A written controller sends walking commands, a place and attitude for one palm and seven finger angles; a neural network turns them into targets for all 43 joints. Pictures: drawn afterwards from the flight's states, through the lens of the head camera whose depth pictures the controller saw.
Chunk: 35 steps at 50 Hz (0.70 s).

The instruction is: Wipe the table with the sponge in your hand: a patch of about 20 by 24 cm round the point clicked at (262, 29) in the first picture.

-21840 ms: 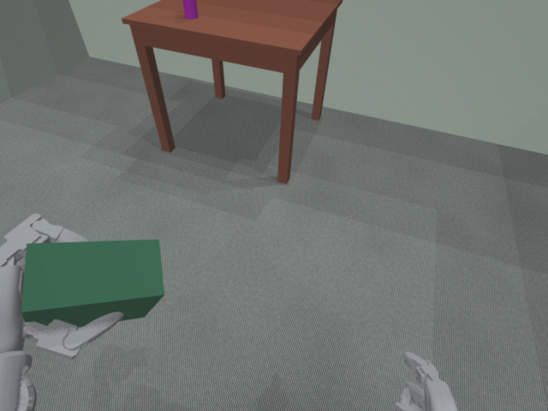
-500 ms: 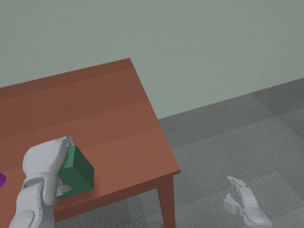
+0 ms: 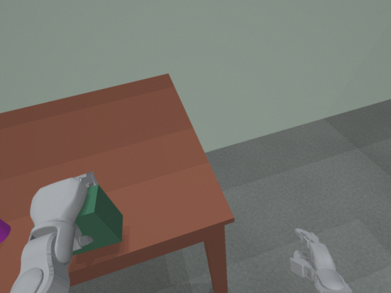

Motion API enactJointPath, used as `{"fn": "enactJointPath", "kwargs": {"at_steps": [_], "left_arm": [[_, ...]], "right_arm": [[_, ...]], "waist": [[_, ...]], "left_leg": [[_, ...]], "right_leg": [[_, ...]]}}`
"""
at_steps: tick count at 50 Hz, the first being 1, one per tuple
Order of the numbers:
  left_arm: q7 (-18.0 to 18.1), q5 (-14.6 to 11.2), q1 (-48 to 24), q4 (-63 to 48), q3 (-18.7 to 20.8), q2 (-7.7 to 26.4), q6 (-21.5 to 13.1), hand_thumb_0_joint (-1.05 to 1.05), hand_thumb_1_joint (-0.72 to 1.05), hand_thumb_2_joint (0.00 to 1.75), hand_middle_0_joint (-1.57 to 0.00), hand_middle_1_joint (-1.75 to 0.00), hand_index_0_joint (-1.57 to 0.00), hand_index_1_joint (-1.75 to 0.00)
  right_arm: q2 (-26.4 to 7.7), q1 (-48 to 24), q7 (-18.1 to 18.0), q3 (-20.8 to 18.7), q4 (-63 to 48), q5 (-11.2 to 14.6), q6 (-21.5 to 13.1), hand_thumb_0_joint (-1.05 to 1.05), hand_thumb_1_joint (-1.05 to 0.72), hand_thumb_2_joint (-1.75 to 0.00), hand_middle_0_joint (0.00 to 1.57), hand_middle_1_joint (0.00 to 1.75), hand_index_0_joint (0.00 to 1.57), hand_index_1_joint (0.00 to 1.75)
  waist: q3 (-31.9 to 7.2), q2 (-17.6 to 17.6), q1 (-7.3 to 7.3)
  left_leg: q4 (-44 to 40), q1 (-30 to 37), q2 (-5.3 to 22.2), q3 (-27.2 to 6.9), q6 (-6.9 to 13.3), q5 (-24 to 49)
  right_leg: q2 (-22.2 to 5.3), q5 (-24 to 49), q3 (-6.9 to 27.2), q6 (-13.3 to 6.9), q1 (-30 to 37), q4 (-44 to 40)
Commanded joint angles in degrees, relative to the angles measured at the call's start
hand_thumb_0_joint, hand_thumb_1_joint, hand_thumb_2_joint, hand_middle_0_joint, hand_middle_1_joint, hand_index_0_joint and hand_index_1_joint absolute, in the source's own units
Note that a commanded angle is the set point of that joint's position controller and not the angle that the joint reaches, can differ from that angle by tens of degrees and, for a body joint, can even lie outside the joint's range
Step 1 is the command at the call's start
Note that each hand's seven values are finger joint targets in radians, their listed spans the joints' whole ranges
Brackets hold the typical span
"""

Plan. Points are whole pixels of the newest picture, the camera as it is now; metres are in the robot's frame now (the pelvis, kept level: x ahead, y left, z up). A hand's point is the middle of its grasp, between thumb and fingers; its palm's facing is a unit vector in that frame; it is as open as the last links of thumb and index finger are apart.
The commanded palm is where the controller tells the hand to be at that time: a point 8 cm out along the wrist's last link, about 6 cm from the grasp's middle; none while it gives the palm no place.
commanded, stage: lower the sponge onto the table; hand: left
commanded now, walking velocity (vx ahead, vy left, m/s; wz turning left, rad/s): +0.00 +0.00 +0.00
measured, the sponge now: (88, 226) +0.22 +0.27 +0.04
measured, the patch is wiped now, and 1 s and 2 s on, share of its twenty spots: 0.00 0.00 0.20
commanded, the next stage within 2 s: wipe forward along the first lane in 1.24 s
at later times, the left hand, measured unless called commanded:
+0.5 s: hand (88, 218) +0.22 +0.25 +0.08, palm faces +0.00 -0.13 -0.99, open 10.2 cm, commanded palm +0.20 +0.26 +0.14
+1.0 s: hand (90, 222) +0.22 +0.26 +0.05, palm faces -0.03 -0.13 -0.99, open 10.2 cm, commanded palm +0.20 +0.26 +0.12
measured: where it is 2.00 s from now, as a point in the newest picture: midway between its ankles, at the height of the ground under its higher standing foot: outside the picture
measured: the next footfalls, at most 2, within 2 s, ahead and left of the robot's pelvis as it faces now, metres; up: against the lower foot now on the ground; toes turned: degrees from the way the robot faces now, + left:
none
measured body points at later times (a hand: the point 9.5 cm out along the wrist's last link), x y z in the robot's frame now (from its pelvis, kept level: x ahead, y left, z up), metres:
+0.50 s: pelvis +0.00 +0.00 +0.00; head -0.01 -0.05 +0.45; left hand +0.22 +0.26 +0.13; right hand +0.25 -0.21 -0.09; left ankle +0.01 +0.11 -0.74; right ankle -0.02 -0.08 -0.74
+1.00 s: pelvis +0.01 +0.00 +0.00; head +0.00 -0.05 +0.45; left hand +0.22 +0.26 +0.11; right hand +0.24 -0.23 -0.10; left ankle +0.01 +0.11 -0.74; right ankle -0.02 -0.08 -0.74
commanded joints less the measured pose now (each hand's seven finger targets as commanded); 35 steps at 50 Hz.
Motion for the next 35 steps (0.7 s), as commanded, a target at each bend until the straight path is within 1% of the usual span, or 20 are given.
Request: {"fn": "enactJointPath", "kwargs": {"at_steps": [1, 3, 4, 8, 9, 12, 13, 14, 18, 19, 21, 23, 24, 25, 27, 28, 29, 33, 34, 35], "left_arm": [[2.1, 2.6, -12.1, -10.1, 7.4, 11.6, 0.1, 0.0, 0.1, 1.3, -1.2, -1.6, -1.2, -1.6], [2.4, 3.4, -12.7, -12.6, 9.4, 14.0, 0.0, 0.0, 0.1, 1.3, -1.2, -1.6, -1.2, -1.6], [2.6, 3.4, -13.4, -13.6, 7.2, 11.5, -0.5, 0.0, 0.1, 1.3, -1.2, -1.6, -1.2, -1.6], [2.9, 3.4, -11.8, -12.4, 9.1, 13.2, 0.2, 0.0, 0.1, 1.3, -1.2, -1.6, -1.2, -1.6], [2.7, 3.3, -13.2, -13.1, 5.9, 9.9, 0.2, 0.0, 0.1, 1.3, -1.2, -1.6, -1.2, -1.6], [2.5, 3.5, -11.9, -10.5, 5.4, 9.5, 0.9, 0.0, 0.1, 1.3, -1.2, -1.6, -1.2, -1.6], [2.6, 3.6, -11.1, -11.0, 7.1, 11.1, 1.4, 0.0, 0.1, 1.3, -1.2, -1.6, -1.2, -1.6], [2.2, 3.4, -11.7, -11.2, 3.5, 7.4, 1.5, 0.0, 0.1, 1.3, -1.2, -1.6, -1.2, -1.6], [2.5, 4.4, -11.2, -12.3, 6.4, 10.9, 1.2, 0.0, 0.1, 1.3, -1.2, -1.6, -1.2, -1.6], [2.5, 4.4, -11.3, -13.4, 4.0, 8.2, 0.8, 0.0, 0.1, 1.3, -1.2, -1.6, -1.2, -1.6], [3.0, 4.3, -9.5, -11.7, 5.3, 9.1, 0.5, 0.0, 0.1, 1.3, -1.2, -1.6, -1.2, -1.6], [3.7, 4.8, -10.7, -11.7, 6.9, 10.8, 0.8, 0.0, 0.1, 1.3, -1.2, -1.6, -1.2, -1.6], [3.9, 4.5, -10.4, -11.5, 5.5, 8.8, 0.7, 0.0, 0.1, 1.3, -1.2, -1.6, -1.2, -1.6], [4.0, 4.5, -10.3, -10.0, 6.7, 10.2, 0.7, 0.0, 0.1, 1.3, -1.2, -1.6, -1.2, -1.6], [4.2, 4.4, -11.3, -10.1, 5.1, 8.8, 0.7, 0.0, 0.1, 1.3, -1.2, -1.6, -1.2, -1.6], [4.3, 4.4, -11.6, -10.2, 6.7, 10.7, 0.9, 0.0, 0.1, 1.3, -1.2, -1.6, -1.2, -1.6], [4.2, 4.0, -11.9, -9.7, 4.3, 7.9, 0.7, 0.0, 0.1, 1.3, -1.2, -1.6, -1.2, -1.6], [4.1, 3.9, -11.4, -7.7, 7.1, 11.0, 0.3, 0.0, 0.1, 1.3, -1.2, -1.6, -1.2, -1.6], [3.9, 3.8, -12.6, -8.0, 4.1, 7.8, -0.2, 0.0, 0.1, 1.3, -1.2, -1.6, -1.2, -1.6], [4.0, 3.7, -11.3, -6.5, 5.8, 9.3, -0.4, 0.0, 0.1, 1.3, -1.2, -1.6, -1.2, -1.6]], "right_arm": [[-5.7, -12.7, -0.2, -1.4, -10.4, -0.2, -3.1, 0.0, -0.9, -0.9, 0.2, 0.3, 0.2, 0.3], [-5.6, -14.2, -0.2, -1.3, -10.6, -0.3, -3.1, 0.0, -0.9, -0.9, 0.2, 0.3, 0.2, 0.3], [-5.2, -13.2, -0.2, -1.3, -11.0, -0.3, -3.2, 0.0, -0.9, -0.9, 0.2, 0.3, 0.2, 0.3], [-5.4, -14.1, 0.1, -1.3, -10.5, -0.2, -2.7, 0.0, -0.9, -0.9, 0.2, 0.3, 0.2, 0.3], [-5.0, -13.6, 0.1, -1.2, -10.8, -0.2, -2.8, 0.0, -0.9, -0.9, 0.2, 0.3, 0.2, 0.3], [-5.4, -12.9, 0.3, -1.4, -10.5, -0.2, -2.5, 0.0, -0.9, -0.9, 0.2, 0.3, 0.2, 0.3], [-5.5, -14.4, 0.4, -1.2, -10.4, -0.1, -2.5, 0.0, -0.9, -0.9, 0.2, 0.3, 0.2, 0.3], [-5.1, -13.6, 0.4, -1.0, -10.9, 0.0, -2.5, 0.0, -0.9, -0.9, 0.2, 0.3, 0.2, 0.3], [-5.5, -14.1, 0.6, -1.2, -10.8, -0.4, -2.1, 0.0, -0.9, -0.9, 0.2, 0.3, 0.2, 0.3], [-5.1, -13.2, 0.7, -1.2, -11.4, -0.4, -2.2, 0.0, -0.9, -0.9, 0.2, 0.3, 0.2, 0.3], [-5.3, -12.5, 0.7, -1.5, -11.0, -0.5, -2.0, 0.0, -0.9, -0.9, 0.2, 0.3, 0.2, 0.3], [-5.4, -13.7, 0.7, -1.2, -10.8, -0.5, -1.9, 0.0, -0.9, -0.9, 0.2, 0.3, 0.2, 0.3], [-5.1, -12.6, 0.6, -1.4, -11.1, -0.4, -2.1, 0.0, -0.9, -0.9, 0.2, 0.3, 0.2, 0.3], [-5.3, -12.4, 0.6, -1.4, -10.6, -0.3, -2.0, 0.0, -0.9, -0.9, 0.2, 0.3, 0.2, 0.3], [-5.3, -12.6, 0.5, -1.6, -10.7, -0.3, -1.9, 0.0, -0.9, -0.9, 0.2, 0.3, 0.2, 0.3], [-5.4, -13.6, 0.4, -1.3, -10.5, -0.2, -2.0, 0.0, -0.9, -0.9, 0.2, 0.3, 0.2, 0.3], [-5.1, -12.8, 0.3, -1.3, -10.7, -0.2, -2.2, 0.0, -0.9, -0.9, 0.2, 0.3, 0.2, 0.3], [-5.6, -13.1, 0.0, -1.4, -10.1, -0.2, -2.2, 0.0, -0.9, -0.9, 0.2, 0.3, 0.2, 0.3], [-5.2, -12.6, -0.1, -1.5, -10.3, -0.2, -2.4, 0.0, -0.9, -0.9, 0.2, 0.3, 0.2, 0.3], [-5.4, -11.7, -0.2, -1.6, -10.0, -0.3, -2.6, 0.0, -0.9, -0.9, 0.2, 0.3, 0.2, 0.3]], "waist": [[-8.6, -6.2, 0.57], [-9.5, -4.3, 1.29], [-11.1, -4.2, 0.77], [-8.8, -4.4, 1.25], [-9.8, -4.0, 0.58], [-8.6, -5.0, 0.76], [-8.6, -4.1, 1.19], [-9.1, -4.7, 0.49], [-10.1, -4.6, 1.24], [-11.2, -4.2, 0.79], [-9.9, -5.7, 0.92], [-9.6, -4.2, 1.29], [-9.8, -5.2, 0.76], [-9.2, -6.1, 0.85], [-9.5, -4.9, 0.8], [-8.8, -3.8, 0.85], [-9.8, -4.3, 0.35], [-9.2, -5.3, 0.77], [-9.9, -5.8, -0.06], [-9.5, -6.4, 0.31]], "left_leg": [[-1.2, 3.2, -0.8, -3.7, 2.3, 11.7], [-1.1, 4.5, -1.0, -4.1, 2.1, 12.1], [-0.8, 4.4, -0.9, -3.5, 2.3, 13.0], [-1.2, 4.6, -1.0, -4.3, 2.0, 13.1], [-1.0, 4.4, -0.7, -3.5, 2.1, 13.0], [-1.1, 3.8, -0.8, -3.9, 2.0, 13.2], [-1.4, 4.4, -0.8, -4.3, 1.9, 12.8], [-1.3, 3.7, -0.8, -3.6, 2.1, 12.9], [-0.9, 4.4, -0.9, -4.1, 2.0, 13.5], [-0.4, 4.1, -0.7, -3.6, 2.2, 14.4], [-0.5, 3.6, -0.7, -3.7, 2.1, 14.1], [-0.7, 4.1, -0.9, -4.1, 2.0, 13.3], [-0.2, 3.5, -0.7, -3.4, 2.2, 13.6], [-0.3, 3.0, -0.8, -3.7, 2.0, 13.3], [-0.2, 3.2, -0.8, -3.5, 2.1, 12.7], [-0.5, 3.7, -1.0, -4.0, 2.1, 11.9], [-0.2, 3.2, -1.0, -3.4, 2.4, 11.9], [-0.1, 3.4, -1.3, -3.7, 2.3, 12.0], [0.4, 3.1, -1.2, -3.0, 2.6, 12.1], [0.5, 2.8, -1.2, -3.2, 2.6, 12.2]], "right_leg": [[-1.8, 12.6, 6.7, -0.1, 0.7, -4.2], [-1.2, 12.0, 8.5, -0.7, 0.9, -4.3], [-1.6, 13.3, 6.7, -0.4, 1.8, -3.4], [-1.1, 13.0, 8.4, -0.9, 1.0, -4.3], [-1.6, 13.2, 6.7, -0.5, 1.2, -3.8], [-1.5, 13.8, 6.6, -0.5, 0.6, -3.8], [-0.9, 12.7, 8.1, -1.0, 0.6, -4.1], [-1.5, 13.1, 5.9, -0.4, 1.1, -3.5], [-0.9, 14.1, 8.3, -1.0, 1.3, -3.5], [-1.3, 15.3, 6.7, -0.7, 1.8, -2.6], [-1.3, 15.4, 6.9, -0.7, 1.5, -3.0], [-0.7, 14.0, 8.6, -1.1, 0.8, -3.4], [-1.2, 14.8, 6.9, -0.7, 1.2, -2.9], [-1.2, 14.4, 7.3, -0.7, 0.8, -3.1], [-1.4, 14.1, 7.2, -0.6, 0.5, -3.2], [-0.9, 12.5, 8.5, -1.0, 0.0, -3.8], [-1.4, 13.2, 6.7, -0.5, 0.7, -3.2], [-1.1, 13.8, 8.5, -0.6, 0.5, -3.7], [-1.5, 14.8, 6.9, -0.1, 0.8, -3.2], [-1.5, 15.0, 7.2, -0.1, 0.5, -3.4]]}}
